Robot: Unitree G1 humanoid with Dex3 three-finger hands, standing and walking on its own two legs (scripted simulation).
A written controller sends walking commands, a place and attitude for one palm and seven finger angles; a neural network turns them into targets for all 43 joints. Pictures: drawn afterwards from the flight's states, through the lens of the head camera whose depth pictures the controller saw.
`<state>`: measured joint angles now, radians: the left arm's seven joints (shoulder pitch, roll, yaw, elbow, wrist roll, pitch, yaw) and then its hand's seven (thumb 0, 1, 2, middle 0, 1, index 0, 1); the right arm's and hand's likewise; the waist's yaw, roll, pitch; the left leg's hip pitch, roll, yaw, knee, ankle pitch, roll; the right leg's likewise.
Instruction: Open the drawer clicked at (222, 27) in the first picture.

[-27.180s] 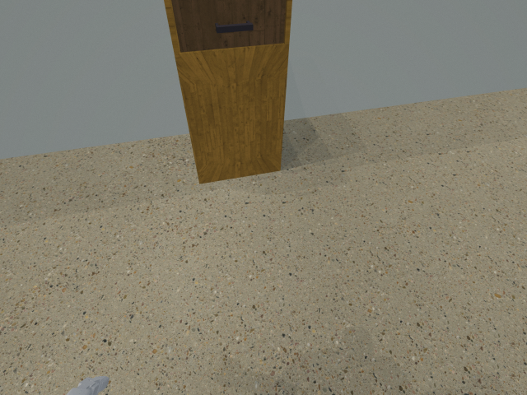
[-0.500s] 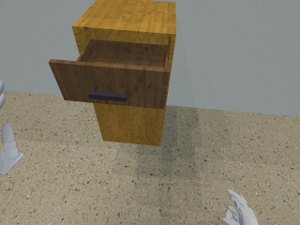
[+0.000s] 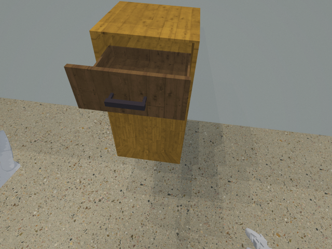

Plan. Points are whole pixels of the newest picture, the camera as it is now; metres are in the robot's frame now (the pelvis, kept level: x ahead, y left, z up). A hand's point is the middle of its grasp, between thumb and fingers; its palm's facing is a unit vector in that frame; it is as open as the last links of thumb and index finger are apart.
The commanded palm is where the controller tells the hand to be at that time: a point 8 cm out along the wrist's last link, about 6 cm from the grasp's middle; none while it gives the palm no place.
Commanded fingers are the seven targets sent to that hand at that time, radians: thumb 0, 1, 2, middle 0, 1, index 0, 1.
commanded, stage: let the arm hang, fingers relaxed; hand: left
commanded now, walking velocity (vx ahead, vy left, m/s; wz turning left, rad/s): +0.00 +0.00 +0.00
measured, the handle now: (126, 100) +0.57 +0.16 +0.04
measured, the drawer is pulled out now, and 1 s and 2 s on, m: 0.28 0.28 0.28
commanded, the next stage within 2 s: look to check the result in 1.10 s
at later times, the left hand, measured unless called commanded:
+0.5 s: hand out of the picture -0.01 +0.20 -0.16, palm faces +0.05 -0.97 -0.24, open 7.1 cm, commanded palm none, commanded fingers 0.00 0.90 0.90 -0.20 -0.30 -0.20 -0.30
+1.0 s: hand out of the picture -0.02 +0.16 -0.17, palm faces +0.02 -0.98 -0.18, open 7.4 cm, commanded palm none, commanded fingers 0.00 0.90 0.90 -0.20 -0.30 -0.20 -0.30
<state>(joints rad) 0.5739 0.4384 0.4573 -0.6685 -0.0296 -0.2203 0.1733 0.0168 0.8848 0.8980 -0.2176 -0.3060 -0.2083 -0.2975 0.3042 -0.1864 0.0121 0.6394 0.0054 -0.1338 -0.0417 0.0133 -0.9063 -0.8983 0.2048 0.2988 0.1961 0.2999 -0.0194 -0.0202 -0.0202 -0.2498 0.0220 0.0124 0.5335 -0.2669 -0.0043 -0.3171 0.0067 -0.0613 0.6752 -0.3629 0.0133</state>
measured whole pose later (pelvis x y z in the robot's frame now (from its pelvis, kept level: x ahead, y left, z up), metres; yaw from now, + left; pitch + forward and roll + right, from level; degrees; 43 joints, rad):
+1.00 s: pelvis -0.02 +0.00 +0.01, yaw -1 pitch -3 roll +0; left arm 0.28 0.12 0.01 1.13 0.01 0.01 0.03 0.01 0.92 0.90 -0.21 -0.30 -0.20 -0.29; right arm 0.33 -0.11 -0.02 1.11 -0.02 0.01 -0.03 0.00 -0.91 -0.90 0.20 0.30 0.19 0.30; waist -0.01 0.01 0.05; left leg -0.19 0.02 0.04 0.43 -0.19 0.00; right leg -0.19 0.00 -0.04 0.44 -0.19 -0.02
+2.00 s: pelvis +0.00 +0.00 +0.01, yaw -1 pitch -2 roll +0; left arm 0.25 0.13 0.03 1.13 0.01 0.00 0.03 0.01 0.91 0.90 -0.20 -0.30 -0.20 -0.29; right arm 0.28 -0.12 -0.03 1.12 -0.02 0.01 -0.04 0.00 -0.91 -0.90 0.20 0.30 0.19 0.30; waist -0.01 0.02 0.08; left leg -0.17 0.03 0.04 0.41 -0.20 -0.01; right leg -0.17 0.01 -0.04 0.41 -0.21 -0.03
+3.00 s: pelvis +0.01 -0.01 +0.01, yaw -1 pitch -2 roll +0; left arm 0.23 0.15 0.03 1.13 0.01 0.00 0.03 0.01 0.91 0.90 -0.20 -0.30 -0.20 -0.29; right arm 0.25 -0.14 -0.03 1.12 -0.02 0.01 -0.04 0.00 -0.91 -0.90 0.20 0.30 0.19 0.30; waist -0.01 0.02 0.07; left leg -0.15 0.04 0.04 0.40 -0.21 -0.02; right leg -0.15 0.02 -0.04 0.40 -0.21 -0.03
